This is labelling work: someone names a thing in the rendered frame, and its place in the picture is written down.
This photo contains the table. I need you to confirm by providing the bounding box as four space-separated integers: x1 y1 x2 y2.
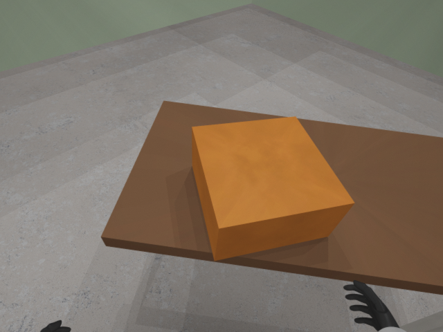
101 101 443 332

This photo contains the robot right hand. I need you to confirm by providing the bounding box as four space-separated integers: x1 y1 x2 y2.
343 280 399 331

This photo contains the carton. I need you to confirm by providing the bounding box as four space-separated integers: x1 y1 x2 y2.
192 116 355 261

